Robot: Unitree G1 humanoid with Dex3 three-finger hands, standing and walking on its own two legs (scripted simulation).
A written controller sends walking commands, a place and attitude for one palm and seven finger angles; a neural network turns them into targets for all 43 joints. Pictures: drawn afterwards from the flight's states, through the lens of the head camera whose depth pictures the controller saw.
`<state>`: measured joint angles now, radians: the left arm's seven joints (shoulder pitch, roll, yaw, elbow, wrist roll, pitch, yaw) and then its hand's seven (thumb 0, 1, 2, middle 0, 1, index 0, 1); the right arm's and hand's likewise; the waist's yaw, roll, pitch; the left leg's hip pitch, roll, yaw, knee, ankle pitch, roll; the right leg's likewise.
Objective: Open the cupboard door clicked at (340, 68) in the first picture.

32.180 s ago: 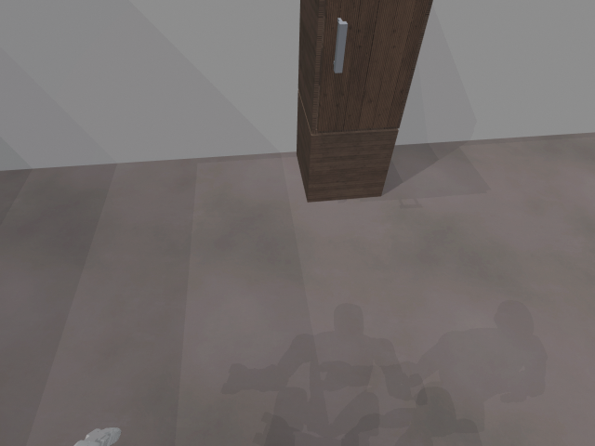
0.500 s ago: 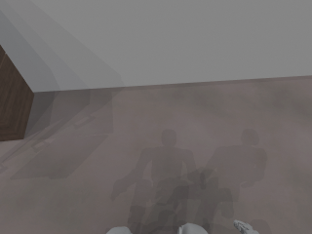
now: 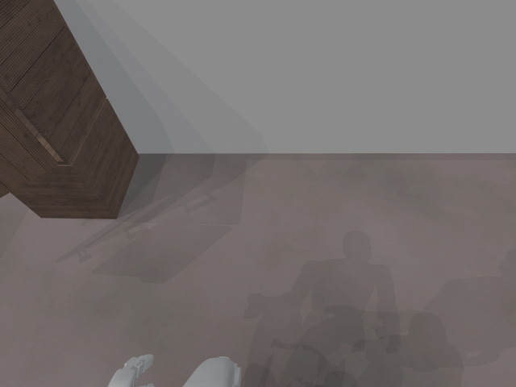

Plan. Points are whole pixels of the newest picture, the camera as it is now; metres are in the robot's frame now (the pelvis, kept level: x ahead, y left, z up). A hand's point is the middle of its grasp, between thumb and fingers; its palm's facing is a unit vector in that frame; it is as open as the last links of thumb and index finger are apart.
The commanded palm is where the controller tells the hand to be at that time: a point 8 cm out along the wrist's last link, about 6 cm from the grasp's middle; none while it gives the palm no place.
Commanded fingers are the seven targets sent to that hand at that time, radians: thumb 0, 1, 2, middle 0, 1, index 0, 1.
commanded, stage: turn to face it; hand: left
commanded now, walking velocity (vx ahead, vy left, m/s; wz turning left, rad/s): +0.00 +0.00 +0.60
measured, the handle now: out of the picture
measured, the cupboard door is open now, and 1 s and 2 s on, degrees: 46 46 46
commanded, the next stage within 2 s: take the last steps up to it in 1.00 s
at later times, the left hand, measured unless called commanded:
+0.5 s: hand out of the picture +0.00 +0.26 -0.18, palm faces +0.34 -0.91 -0.25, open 7.4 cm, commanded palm none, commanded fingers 0.00 0.90 0.90 -0.20 -0.30 -0.20 -0.30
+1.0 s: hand out of the picture +0.00 +0.17 -0.15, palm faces +0.54 -0.81 -0.25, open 7.4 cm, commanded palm none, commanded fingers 0.00 0.90 0.90 -0.20 -0.30 -0.20 -0.30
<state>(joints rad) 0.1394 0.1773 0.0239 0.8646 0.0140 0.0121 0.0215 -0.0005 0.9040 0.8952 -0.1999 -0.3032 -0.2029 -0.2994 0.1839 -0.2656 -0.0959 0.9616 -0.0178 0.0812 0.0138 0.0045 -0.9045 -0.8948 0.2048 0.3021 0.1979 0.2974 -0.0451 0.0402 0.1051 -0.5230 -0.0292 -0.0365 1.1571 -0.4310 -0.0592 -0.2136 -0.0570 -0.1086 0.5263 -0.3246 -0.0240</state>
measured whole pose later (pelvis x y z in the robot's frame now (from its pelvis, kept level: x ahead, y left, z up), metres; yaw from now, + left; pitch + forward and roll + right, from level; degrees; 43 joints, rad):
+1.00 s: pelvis +0.03 -0.03 +0.00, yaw +34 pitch -1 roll +2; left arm 0.18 0.17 0.02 0.89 0.02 0.01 0.02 0.00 0.90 0.90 -0.20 -0.30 -0.20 -0.30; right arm 0.20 -0.25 -0.09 0.98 -0.02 0.09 0.01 0.00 -0.91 -0.90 0.20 0.30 0.20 0.30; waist -0.04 0.02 0.09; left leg -0.51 0.00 -0.02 1.13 -0.40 -0.06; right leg -0.18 -0.07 -0.13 0.50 -0.30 -0.02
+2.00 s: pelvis +0.17 +0.10 +0.01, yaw +45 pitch +0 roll +1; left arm 0.30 0.15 0.04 1.06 0.01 -0.08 0.01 -0.02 0.95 0.90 -0.20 -0.30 -0.20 -0.30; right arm 0.25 -0.18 -0.06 1.08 -0.02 0.00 0.01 0.00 -0.91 -0.90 0.20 0.30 0.19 0.30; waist 0.00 0.02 0.05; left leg -0.57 0.09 0.02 0.99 -0.17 -0.03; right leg -0.07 -0.01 -0.17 0.32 -0.25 -0.06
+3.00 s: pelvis +0.35 +0.37 +0.00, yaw +42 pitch +0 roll -1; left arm 0.13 0.13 0.04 1.00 0.00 -0.05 0.04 -0.03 0.94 0.89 -0.20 -0.30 -0.20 -0.30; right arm 0.36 -0.10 -0.01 1.15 0.00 0.01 -0.03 0.00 -0.90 -0.89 0.21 0.30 0.20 0.30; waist -0.04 0.01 0.10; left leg -0.34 0.04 0.05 0.92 -0.51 -0.02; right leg -0.24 -0.01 -0.13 0.50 -0.25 -0.05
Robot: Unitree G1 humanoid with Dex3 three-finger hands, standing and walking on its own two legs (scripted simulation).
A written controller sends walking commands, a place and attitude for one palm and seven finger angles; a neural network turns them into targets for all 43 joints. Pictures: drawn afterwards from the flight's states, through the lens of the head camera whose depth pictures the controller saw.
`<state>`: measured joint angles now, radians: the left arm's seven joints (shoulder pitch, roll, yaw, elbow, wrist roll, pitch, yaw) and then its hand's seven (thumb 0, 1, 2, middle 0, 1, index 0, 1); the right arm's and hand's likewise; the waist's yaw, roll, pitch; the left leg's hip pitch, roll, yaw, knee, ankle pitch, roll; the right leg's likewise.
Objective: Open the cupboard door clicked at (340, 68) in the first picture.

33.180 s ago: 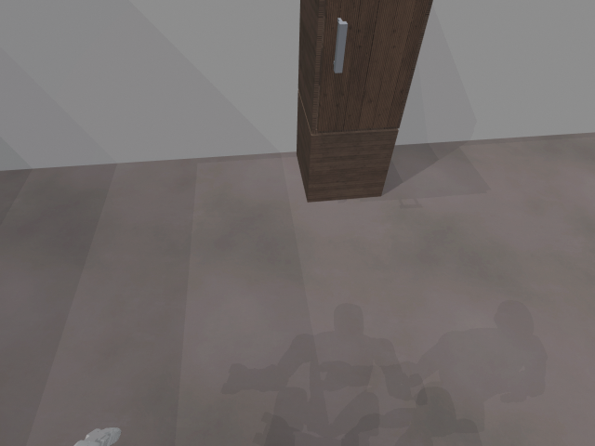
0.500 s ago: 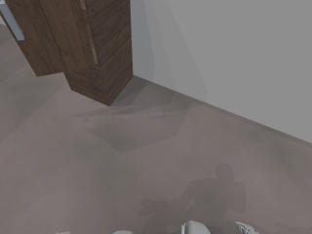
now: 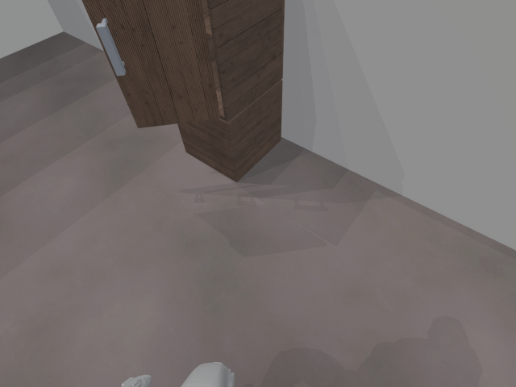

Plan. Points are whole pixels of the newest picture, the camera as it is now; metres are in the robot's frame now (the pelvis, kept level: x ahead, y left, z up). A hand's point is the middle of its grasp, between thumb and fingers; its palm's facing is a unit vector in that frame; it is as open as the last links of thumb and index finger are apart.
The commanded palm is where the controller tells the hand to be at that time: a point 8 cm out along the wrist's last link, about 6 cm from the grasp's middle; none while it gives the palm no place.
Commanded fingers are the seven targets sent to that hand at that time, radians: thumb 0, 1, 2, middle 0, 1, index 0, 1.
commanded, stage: take the last steps up to it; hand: left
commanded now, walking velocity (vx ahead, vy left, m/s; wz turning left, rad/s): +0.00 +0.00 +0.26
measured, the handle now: (113, 47) +1.04 +0.49 +0.00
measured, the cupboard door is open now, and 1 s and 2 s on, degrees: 46 46 46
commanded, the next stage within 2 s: come to a stop and stand still in 1.76 s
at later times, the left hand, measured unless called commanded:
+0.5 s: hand out of the picture +0.05 +0.25 -0.17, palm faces +0.17 -0.97 -0.20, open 7.4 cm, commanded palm none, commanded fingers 0.00 0.90 0.90 -0.20 -0.30 -0.20 -0.30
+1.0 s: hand (151, 372) +0.17 +0.21 -0.16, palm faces +0.23 -0.95 -0.23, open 7.1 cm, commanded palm none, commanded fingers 0.00 0.90 0.90 -0.20 -0.30 -0.20 -0.30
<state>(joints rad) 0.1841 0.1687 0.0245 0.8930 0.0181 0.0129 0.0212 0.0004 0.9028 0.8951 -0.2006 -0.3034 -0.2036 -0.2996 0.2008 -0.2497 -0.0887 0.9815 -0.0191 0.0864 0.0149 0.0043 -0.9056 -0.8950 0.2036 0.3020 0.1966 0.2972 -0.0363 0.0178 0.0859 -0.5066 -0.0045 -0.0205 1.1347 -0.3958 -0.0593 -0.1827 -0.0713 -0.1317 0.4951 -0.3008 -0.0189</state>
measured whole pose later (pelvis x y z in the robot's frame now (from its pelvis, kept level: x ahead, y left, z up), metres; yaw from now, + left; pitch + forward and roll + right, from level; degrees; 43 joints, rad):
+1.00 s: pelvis +0.19 +0.02 +0.01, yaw +10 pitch +0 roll +1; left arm 0.30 0.15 0.04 1.06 0.01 -0.08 0.01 -0.02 0.95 0.90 -0.20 -0.30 -0.20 -0.30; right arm 0.25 -0.18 -0.06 1.08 -0.02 0.00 0.01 0.00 -0.91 -0.90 0.20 0.30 0.19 0.30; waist 0.00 0.02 0.05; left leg -0.57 0.09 0.02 0.99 -0.17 -0.03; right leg -0.07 -0.01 -0.17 0.32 -0.25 -0.06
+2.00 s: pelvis +0.49 +0.15 -0.01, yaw +8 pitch +0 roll -1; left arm 0.13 0.13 0.04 1.00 0.00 -0.05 0.04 -0.03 0.94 0.89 -0.20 -0.30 -0.20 -0.30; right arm 0.36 -0.10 -0.01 1.15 0.00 0.01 -0.03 0.00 -0.90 -0.89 0.21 0.30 0.20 0.30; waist -0.04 0.01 0.10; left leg -0.34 0.04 0.05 0.92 -0.51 -0.02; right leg -0.24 -0.01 -0.13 0.50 -0.25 -0.05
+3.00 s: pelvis +0.50 +0.14 +0.00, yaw +8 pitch -1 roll +0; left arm 0.27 0.14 0.01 1.12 0.00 0.01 0.03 0.00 0.91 0.90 -0.20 -0.30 -0.20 -0.30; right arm 0.32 -0.13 -0.01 1.19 -0.02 0.02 -0.04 0.00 -0.91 -0.90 0.20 0.30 0.20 0.30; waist -0.02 -0.02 0.07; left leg -0.26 0.06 0.03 0.45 -0.17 -0.04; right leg -0.06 0.02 -0.06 0.42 -0.34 -0.04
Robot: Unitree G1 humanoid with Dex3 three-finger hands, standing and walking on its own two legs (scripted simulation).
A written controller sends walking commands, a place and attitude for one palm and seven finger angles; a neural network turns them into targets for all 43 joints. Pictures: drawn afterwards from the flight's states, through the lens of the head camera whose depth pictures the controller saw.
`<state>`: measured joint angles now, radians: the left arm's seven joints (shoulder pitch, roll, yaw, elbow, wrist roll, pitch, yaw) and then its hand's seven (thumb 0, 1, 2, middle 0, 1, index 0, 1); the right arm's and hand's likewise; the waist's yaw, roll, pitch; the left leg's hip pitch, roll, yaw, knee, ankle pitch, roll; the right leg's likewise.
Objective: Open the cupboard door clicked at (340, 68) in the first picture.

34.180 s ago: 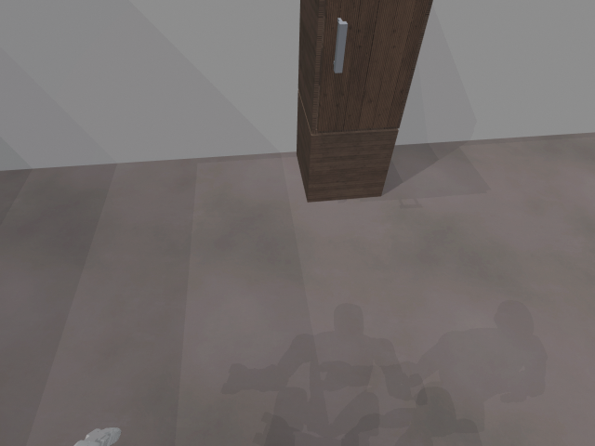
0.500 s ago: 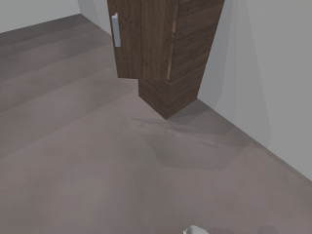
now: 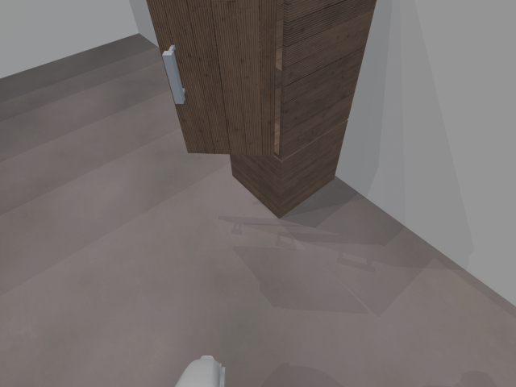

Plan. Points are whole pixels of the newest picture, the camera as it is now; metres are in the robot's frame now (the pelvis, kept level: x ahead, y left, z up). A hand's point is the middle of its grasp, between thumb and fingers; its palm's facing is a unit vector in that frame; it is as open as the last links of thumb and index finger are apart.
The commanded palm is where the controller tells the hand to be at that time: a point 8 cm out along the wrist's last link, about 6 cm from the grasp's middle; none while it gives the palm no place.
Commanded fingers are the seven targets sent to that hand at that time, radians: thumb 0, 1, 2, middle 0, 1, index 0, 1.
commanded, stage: take the last steps up to it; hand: left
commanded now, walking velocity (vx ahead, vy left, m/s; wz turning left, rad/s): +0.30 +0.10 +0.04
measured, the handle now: (176, 74) +0.92 +0.30 -0.01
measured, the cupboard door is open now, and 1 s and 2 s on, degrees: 46 46 46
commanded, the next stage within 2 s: come to a stop and stand still in 0.76 s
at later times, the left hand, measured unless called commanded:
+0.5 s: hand (124, 360) +0.19 +0.28 -0.19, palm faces +0.06 -0.99 -0.16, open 7.4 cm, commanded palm none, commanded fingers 0.00 0.90 0.90 -0.20 -0.30 -0.20 -0.30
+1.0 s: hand (174, 251) +0.42 +0.23 -0.18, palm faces -0.02 -0.98 -0.17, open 7.2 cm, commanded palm none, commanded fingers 0.00 0.90 0.90 -0.20 -0.30 -0.20 -0.30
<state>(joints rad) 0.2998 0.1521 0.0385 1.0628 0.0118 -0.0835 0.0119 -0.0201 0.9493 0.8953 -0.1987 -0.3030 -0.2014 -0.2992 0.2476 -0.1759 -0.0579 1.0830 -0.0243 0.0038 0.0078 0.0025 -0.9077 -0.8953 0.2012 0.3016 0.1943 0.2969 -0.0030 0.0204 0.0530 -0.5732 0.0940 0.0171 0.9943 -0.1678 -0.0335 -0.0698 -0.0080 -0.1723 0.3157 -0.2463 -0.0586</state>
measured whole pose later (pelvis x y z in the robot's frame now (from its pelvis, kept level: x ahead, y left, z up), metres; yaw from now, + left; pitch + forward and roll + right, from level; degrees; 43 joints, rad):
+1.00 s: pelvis +0.32 +0.07 -0.01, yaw -2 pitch +0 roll -1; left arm 0.13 0.13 0.04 1.00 0.00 -0.05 0.04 -0.03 0.94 0.89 -0.20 -0.30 -0.20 -0.30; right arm 0.36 -0.10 -0.01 1.15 0.00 0.01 -0.03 0.00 -0.90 -0.89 0.21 0.30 0.20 0.30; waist -0.04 0.01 0.10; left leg -0.34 0.04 0.05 0.92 -0.51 -0.02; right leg -0.24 -0.01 -0.13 0.50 -0.25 -0.05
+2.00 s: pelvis +0.33 +0.05 -0.01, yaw -3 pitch -1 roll +0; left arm 0.27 0.14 0.01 1.12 0.00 0.01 0.03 0.00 0.91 0.90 -0.20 -0.30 -0.20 -0.30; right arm 0.32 -0.13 -0.01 1.19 -0.02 0.02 -0.04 0.00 -0.91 -0.90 0.20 0.30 0.20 0.30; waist -0.02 -0.02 0.07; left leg -0.26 0.06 0.03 0.45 -0.17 -0.04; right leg -0.06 0.02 -0.06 0.42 -0.34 -0.04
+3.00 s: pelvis +0.32 +0.09 -0.02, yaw -4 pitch -3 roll -1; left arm 0.29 0.22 0.01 0.94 0.02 0.02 0.04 0.00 0.91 0.90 -0.20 -0.30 -0.20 -0.30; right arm 0.20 -0.19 -0.02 0.97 -0.02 0.01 -0.02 0.00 -0.90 -0.89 0.20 0.30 0.20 0.30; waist 0.01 -0.01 0.03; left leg -0.31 0.03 0.06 0.61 -0.25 0.02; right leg -0.11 -0.02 -0.03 0.56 -0.40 0.02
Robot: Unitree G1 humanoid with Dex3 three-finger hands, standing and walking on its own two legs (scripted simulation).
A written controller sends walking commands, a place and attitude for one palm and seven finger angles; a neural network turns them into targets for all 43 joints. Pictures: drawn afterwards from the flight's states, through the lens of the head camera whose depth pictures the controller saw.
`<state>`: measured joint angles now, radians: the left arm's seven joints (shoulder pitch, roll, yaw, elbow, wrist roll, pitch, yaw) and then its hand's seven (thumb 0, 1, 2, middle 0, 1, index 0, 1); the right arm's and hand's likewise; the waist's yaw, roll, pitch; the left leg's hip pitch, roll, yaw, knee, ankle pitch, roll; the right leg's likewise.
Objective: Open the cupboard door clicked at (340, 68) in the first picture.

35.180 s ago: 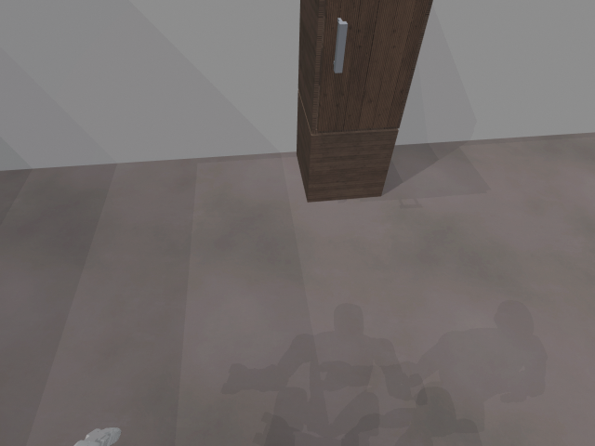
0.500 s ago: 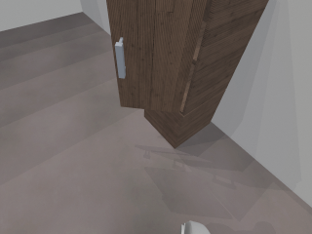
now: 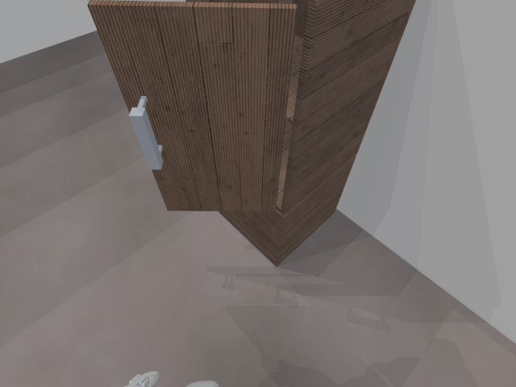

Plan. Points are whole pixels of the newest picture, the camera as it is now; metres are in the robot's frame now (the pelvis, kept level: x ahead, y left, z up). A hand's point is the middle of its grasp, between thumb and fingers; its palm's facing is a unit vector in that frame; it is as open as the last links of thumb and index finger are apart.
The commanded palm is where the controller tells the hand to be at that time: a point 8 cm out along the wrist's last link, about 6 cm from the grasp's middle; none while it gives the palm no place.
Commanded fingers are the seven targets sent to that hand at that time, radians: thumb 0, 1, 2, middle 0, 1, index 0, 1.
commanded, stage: come to a stop and stand still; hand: left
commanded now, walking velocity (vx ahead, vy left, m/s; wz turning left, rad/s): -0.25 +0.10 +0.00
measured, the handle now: (150, 133) +0.60 +0.25 +0.00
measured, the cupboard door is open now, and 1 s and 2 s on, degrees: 46 46 46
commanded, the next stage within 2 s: look again from close up in 1.52 s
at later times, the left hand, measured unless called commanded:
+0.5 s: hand out of the picture +0.01 +0.20 -0.17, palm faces +0.02 -0.97 -0.25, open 7.4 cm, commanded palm none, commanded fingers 0.00 0.90 0.90 -0.20 -0.30 -0.20 -0.30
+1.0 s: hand out of the picture +0.01 +0.15 -0.18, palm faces +0.01 -0.99 -0.16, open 7.3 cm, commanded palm none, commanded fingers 0.00 0.90 0.90 -0.20 -0.30 -0.20 -0.30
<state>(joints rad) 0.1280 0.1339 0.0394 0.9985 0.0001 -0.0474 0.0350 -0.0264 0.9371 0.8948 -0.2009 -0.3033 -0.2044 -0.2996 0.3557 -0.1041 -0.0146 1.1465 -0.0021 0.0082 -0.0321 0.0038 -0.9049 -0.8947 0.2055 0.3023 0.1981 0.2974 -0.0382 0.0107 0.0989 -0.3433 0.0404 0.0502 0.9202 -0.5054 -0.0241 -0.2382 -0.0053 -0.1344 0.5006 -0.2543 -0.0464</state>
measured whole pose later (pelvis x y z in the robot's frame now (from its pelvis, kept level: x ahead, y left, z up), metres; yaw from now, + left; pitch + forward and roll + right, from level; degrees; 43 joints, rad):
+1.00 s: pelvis +0.01 -0.02 +0.00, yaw -1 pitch -1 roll +0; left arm 0.27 0.14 0.01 1.12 0.00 0.01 0.03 0.00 0.91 0.90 -0.20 -0.30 -0.20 -0.30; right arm 0.32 -0.13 -0.01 1.19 -0.02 0.02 -0.04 0.00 -0.91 -0.90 0.20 0.30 0.20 0.30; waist -0.02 -0.02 0.07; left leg -0.26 0.06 0.03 0.45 -0.17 -0.04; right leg -0.06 0.02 -0.06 0.42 -0.34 -0.04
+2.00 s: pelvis +0.00 +0.02 -0.01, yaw -2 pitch -3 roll -1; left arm 0.29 0.22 0.01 0.94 0.02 0.02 0.04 0.00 0.91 0.90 -0.20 -0.30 -0.20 -0.30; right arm 0.20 -0.19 -0.02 0.97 -0.02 0.01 -0.02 0.00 -0.90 -0.89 0.20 0.30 0.20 0.30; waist 0.01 -0.01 0.03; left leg -0.31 0.03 0.06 0.61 -0.25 0.02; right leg -0.11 -0.02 -0.03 0.56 -0.40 0.02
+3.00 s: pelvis -0.05 +0.05 +0.00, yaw -2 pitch -1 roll +0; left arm 0.21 0.14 0.05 0.97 0.03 -0.01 0.01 0.00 0.92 0.90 -0.19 -0.30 -0.20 -0.30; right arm 0.43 -0.11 -0.04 1.11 -0.03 -0.01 -0.02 0.00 -0.90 -0.89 0.21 0.30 0.20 0.30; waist -0.04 0.02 -0.02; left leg -0.27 -0.02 0.06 0.53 -0.29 0.06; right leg -0.23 -0.04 -0.07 0.45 -0.24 -0.01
